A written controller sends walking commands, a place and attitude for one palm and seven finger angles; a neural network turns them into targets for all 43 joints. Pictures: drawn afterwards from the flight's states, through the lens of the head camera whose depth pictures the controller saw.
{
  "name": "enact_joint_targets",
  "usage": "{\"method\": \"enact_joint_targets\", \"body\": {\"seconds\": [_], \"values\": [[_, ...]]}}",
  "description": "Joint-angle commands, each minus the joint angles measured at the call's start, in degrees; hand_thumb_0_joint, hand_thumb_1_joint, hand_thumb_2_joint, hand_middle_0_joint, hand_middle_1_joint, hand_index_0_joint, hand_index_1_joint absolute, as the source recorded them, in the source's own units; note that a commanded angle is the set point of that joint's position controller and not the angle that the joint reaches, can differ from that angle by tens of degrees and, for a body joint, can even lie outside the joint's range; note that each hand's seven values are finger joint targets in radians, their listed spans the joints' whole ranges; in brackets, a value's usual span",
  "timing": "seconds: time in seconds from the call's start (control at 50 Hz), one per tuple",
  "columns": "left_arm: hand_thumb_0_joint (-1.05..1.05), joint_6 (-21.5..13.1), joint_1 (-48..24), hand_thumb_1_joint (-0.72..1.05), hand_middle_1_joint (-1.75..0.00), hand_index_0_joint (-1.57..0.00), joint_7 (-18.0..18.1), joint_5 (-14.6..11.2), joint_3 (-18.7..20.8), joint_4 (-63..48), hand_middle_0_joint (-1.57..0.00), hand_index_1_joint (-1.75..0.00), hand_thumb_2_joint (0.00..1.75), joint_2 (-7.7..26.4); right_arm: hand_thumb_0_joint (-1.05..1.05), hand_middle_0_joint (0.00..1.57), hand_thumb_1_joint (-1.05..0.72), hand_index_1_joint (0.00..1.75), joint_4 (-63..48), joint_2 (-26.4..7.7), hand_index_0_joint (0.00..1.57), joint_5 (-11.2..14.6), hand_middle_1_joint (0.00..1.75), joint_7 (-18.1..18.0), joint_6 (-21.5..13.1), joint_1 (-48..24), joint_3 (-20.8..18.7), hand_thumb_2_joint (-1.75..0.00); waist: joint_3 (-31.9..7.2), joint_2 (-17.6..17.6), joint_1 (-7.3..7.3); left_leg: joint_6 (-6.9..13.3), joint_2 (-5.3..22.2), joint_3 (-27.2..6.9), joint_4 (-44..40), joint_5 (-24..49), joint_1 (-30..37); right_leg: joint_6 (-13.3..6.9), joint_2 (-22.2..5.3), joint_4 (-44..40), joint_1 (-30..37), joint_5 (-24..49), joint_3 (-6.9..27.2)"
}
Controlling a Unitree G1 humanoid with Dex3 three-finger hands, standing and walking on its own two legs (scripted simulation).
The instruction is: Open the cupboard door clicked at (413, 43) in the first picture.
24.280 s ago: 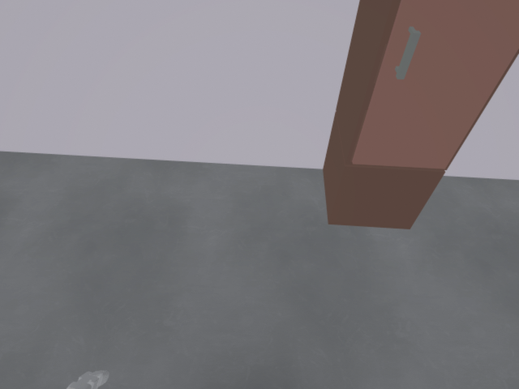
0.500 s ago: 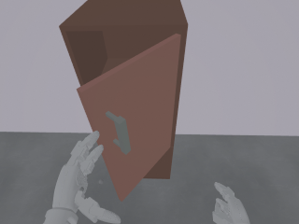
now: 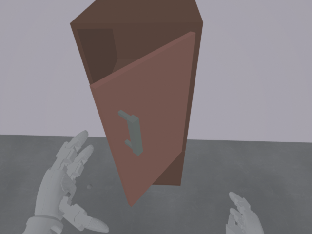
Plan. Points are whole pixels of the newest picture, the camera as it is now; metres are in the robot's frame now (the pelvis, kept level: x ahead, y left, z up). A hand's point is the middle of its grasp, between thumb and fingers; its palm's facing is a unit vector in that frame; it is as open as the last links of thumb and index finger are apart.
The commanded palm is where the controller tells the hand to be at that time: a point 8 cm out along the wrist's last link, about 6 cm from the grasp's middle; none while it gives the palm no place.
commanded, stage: draw the hand back to the body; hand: left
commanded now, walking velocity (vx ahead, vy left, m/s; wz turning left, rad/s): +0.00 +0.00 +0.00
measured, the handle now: (130, 133) +0.33 +0.10 +0.12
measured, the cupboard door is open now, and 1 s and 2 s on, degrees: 52 52 52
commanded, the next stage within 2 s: step back with the hand held close in 1.32 s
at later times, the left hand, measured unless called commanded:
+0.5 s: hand (49, 175) +0.19 +0.23 +0.15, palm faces +0.26 -0.92 -0.30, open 14.3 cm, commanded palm +0.15 +0.28 +0.17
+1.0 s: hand (20, 151) +0.22 +0.28 +0.18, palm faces +0.43 -0.81 -0.39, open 8.5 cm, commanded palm +0.17 +0.32 +0.19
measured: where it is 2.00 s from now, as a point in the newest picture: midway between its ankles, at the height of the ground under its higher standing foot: outside the picture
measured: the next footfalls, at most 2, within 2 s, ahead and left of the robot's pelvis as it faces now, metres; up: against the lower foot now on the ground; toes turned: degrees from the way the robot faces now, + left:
none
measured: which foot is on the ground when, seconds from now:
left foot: down 0.00-1.00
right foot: down 0.00-1.00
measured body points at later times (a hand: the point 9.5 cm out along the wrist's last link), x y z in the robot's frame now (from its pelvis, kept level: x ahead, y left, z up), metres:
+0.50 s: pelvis +0.01 +0.03 +0.02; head -0.01 +0.02 +0.47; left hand +0.17 +0.28 +0.16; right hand +0.20 -0.18 -0.05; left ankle +0.01 +0.12 -0.71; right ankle -0.01 -0.08 -0.71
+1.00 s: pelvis +0.02 +0.02 +0.03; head +0.00 +0.01 +0.48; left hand +0.19 +0.33 +0.21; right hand +0.20 -0.20 -0.05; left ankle +0.02 +0.12 -0.71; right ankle -0.01 -0.08 -0.71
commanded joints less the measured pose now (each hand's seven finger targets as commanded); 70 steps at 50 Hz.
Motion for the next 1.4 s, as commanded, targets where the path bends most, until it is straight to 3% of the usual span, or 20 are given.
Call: {"method": "enact_joint_targets", "body": {"seconds": [0.0,0.12,0.22,0.24,0.26,0.28,0.34,0.38,0.44,0.48,0.58,0.7,0.86,0.92,0.98,1.02,1.08,1.2,1.3,1.38], "values": [[0.00,-2.10,-5.04,-0.50,-0.30,-0.15,-1.12,-1.83,4.71,-13.72,-0.15,-0.30,0.30,5.05,0.00,0.20,-0.90,0.30,-10.17,-5.31,0.20,0.27,0.30,-0.83,-4.80,-9.03,-2.12,-0.90,-0.95,-3.57,0.65,1.84,-1.05,-1.08,-5.24,7.91,3.68,2.91,-3.28,-11.79,-1.15,7.18,6.59],[0.00,1.48,-4.87,-0.50,-0.30,-0.15,-2.72,-2.72,7.75,-14.79,-0.15,-0.30,0.30,7.04,0.00,0.20,-0.90,0.30,-9.67,-5.65,0.20,0.63,0.30,-1.08,-5.21,-9.16,-1.97,-0.90,-2.12,-1.94,1.51,1.82,-0.76,-1.54,-8.11,10.17,5.57,2.50,-2.06,-9.78,0.29,11.76,3.26],[0.00,3.10,-6.31,-0.32,-0.30,-0.16,-3.02,-3.53,9.17,-16.07,-0.16,-0.30,0.37,7.44,0.00,0.20,-0.90,0.30,-9.13,-5.81,0.20,0.75,0.30,-1.04,-5.36,-9.10,-1.68,-0.90,-1.99,-1.43,1.44,1.41,-0.58,-2.24,-9.41,11.73,6.97,2.15,-1.28,-9.05,0.80,13.39,1.39],[0.00,0.23,-9.45,-0.29,-0.30,-0.16,3.85,5.35,10.25,-20.93,-0.16,-0.30,0.39,15.82,0.00,0.20,-0.90,0.30,-9.06,-5.57,0.20,-0.54,0.30,-1.98,-4.84,-9.92,-1.63,-0.90,-0.35,-1.47,2.20,1.59,-0.32,-1.98,-11.56,10.41,7.55,1.49,-2.31,-13.42,2.61,12.05,5.08],[0.00,0.19,-4.25,-0.26,-0.30,-0.16,6.68,5.91,9.37,-16.66,-0.16,-0.30,0.40,11.57,0.00,0.20,-0.90,0.30,-8.27,-4.64,0.20,-1.19,0.30,-2.42,-4.44,-9.43,-1.47,-0.90,2.54,-2.95,1.57,1.53,-0.32,-1.46,-11.82,10.02,8.06,1.47,-2.71,-15.29,1.93,11.04,5.13],[0.00,0.38,-2.59,-0.22,-0.30,-0.16,7.67,6.38,7.45,-15.66,-0.16,-0.30,0.42,9.33,0.00,0.20,-0.90,0.30,-8.28,-4.79,0.20,-1.18,0.30,-2.26,-3.96,-9.00,-1.38,-0.90,2.57,-2.87,1.25,1.45,-0.22,-1.67,-12.30,9.73,8.63,1.52,-2.77,-15.24,1.87,10.44,4.79],[0.00,-0.62,-4.53,-0.12,-0.30,-0.16,10.13,8.42,8.11,-15.37,-0.16,-0.30,0.47,10.36,0.00,0.20,-0.90,0.30,-6.87,-4.97,0.20,-1.63,0.30,-1.86,-2.79,-9.56,-1.25,-0.90,2.81,1.03,1.08,1.24,0.26,-1.61,-14.76,11.34,11.12,1.39,-2.80,-16.12,4.49,11.46,4.37],[0.00,-1.31,-5.07,-0.05,-0.30,-0.17,11.22,9.23,8.95,-15.34,-0.17,-0.30,0.50,11.10,0.00,0.20,-0.90,0.30,-6.48,-5.20,0.20,-1.88,0.30,-1.78,-2.26,-9.96,-1.46,-0.90,2.00,1.46,1.15,1.15,0.59,-1.73,-16.52,12.01,12.72,1.36,-2.71,-16.74,6.17,11.65,4.22],[0.00,-1.85,-5.84,0.06,-0.30,-0.17,12.19,9.68,10.06,-13.91,-0.17,-0.30,0.54,11.77,0.00,0.20,-0.90,0.30,-5.86,-5.26,0.20,-2.13,0.30,-1.96,-1.51,-10.87,-1.65,-0.90,2.65,-0.96,1.20,1.28,0.82,-1.66,-18.45,11.83,13.84,1.52,-2.58,-18.41,7.85,11.11,4.17],[0.00,-2.41,-6.92,0.13,-0.30,-0.17,12.74,10.04,11.04,-14.80,-0.17,-0.30,0.57,12.54,0.00,0.20,-0.90,0.30,-5.52,-5.36,0.20,-2.27,0.30,-1.90,-1.42,-11.13,-1.82,-0.90,1.56,0.13,1.36,1.20,0.96,-1.81,-19.62,13.19,15.18,1.40,-2.56,-18.63,9.31,12.30,4.21],[0.00,-2.97,-5.69,0.31,-0.30,-0.18,13.36,10.31,13.73,-14.86,-0.18,-0.30,0.64,13.91,0.00,0.20,-0.90,0.30,-4.35,-5.60,0.20,-2.44,0.30,-1.42,-0.88,-11.25,-2.17,-0.90,-0.43,1.11,1.96,0.43,1.41,-1.89,-21.00,21.25,17.67,1.35,-2.39,-18.73,12.95,17.46,3.81],[0.00,-2.73,-5.87,0.51,-0.30,-0.19,13.36,9.93,17.75,-9.97,-0.19,-0.30,0.74,15.56,0.00,0.20,-0.90,0.30,-3.33,-5.92,0.20,-2.29,0.30,-1.14,1.02,-11.92,-2.93,-0.90,2.38,-1.58,2.18,0.26,1.67,-1.19,-22.17,22.81,17.49,1.39,-2.18,-20.53,14.00,19.07,3.98],[0.00,-3.46,-9.63,0.80,-0.30,-0.20,13.71,9.42,22.12,-10.40,-0.20,-0.30,0.86,18.29,0.00,0.20,-0.90,0.30,-2.36,-5.91,0.20,-2.16,0.30,-0.97,1.85,-12.02,-3.55,-0.90,0.27,1.90,2.15,0.24,1.45,-0.31,-22.07,25.48,19.60,1.53,-2.48,-21.54,15.39,21.91,4.56],[0.00,-3.54,-11.01,0.90,-0.30,-0.20,13.83,9.17,23.77,-9.07,-0.20,-0.30,0.90,19.50,0.00,0.20,-0.90,0.30,-1.95,-5.97,0.20,-1.97,0.30,-1.09,1.98,-12.38,-3.78,-0.90,1.05,1.06,2.14,0.48,1.39,-0.06,-22.21,25.29,19.68,1.59,-2.53,-22.10,15.35,22.42,4.68],[0.00,-3.38,-10.30,0.90,-0.30,-0.20,13.37,9.14,21.34,-7.62,-0.20,-0.30,0.90,16.87,0.00,0.20,-0.90,0.30,-1.83,-6.19,0.20,-1.95,0.30,-0.83,2.13,-12.32,-3.95,-0.90,1.68,1.36,1.83,0.78,1.27,0.25,-22.33,24.92,20.20,1.76,-2.48,-22.57,14.64,22.13,4.72],[0.00,-3.30,-10.18,0.90,-0.30,-0.20,13.15,8.98,20.49,-6.88,-0.20,-0.30,0.90,16.22,0.00,0.20,-0.90,0.30,-2.03,-6.35,0.20,-1.99,0.30,-0.76,2.34,-12.52,-4.09,-0.90,2.36,-1.02,1.71,1.05,1.25,0.33,-22.62,23.50,19.89,1.92,-2.57,-22.99,14.57,21.62,4.68],[0.00,-3.58,-10.57,0.90,-0.30,-0.20,13.15,8.97,21.56,-7.13,-0.20,-0.30,0.90,17.53,0.00,0.20,-0.90,0.30,-1.96,-6.37,0.20,-2.07,0.30,-0.86,2.59,-12.78,-4.27,-0.90,1.64,-2.17,1.99,1.43,0.91,0.56,-22.50,22.77,19.96,1.98,-2.52,-23.34,15.02,21.93,5.04],[0.00,-4.11,-11.57,0.90,-0.30,-0.20,13.43,9.02,23.16,-8.68,-0.20,-0.30,0.90,19.44,0.00,0.20,-0.90,0.30,-1.80,-5.90,0.20,-2.06,0.30,-1.14,2.29,-13.29,-4.11,-0.90,1.13,1.23,2.27,1.33,0.53,0.83,-22.30,21.27,19.93,1.78,-2.84,-24.15,15.63,21.19,5.81],[0.00,-4.21,-11.12,0.90,-0.30,-0.20,13.24,8.71,22.14,-6.33,-0.20,-0.30,0.90,17.98,0.00,0.20,-0.90,0.30,-1.46,-5.65,0.20,-2.04,0.30,-1.22,2.15,-13.62,-4.07,-0.90,3.97,-0.74,1.98,1.60,0.49,1.04,-22.60,19.03,19.53,2.00,-2.84,-25.49,13.99,18.96,5.98],[0.00,-4.56,-11.26,0.90,-0.30,-0.20,13.06,8.55,21.80,-5.30,-0.20,-0.30,0.90,17.56,0.00,0.20,-0.90,0.30,-1.16,-5.62,0.20,-2.08,0.30,-1.31,1.96,-13.75,-4.25,-0.90,4.02,-0.84,1.87,1.93,0.46,1.36,-22.64,17.56,20.24,2.30,-2.91,-26.16,12.99,17.35,6.26]]}}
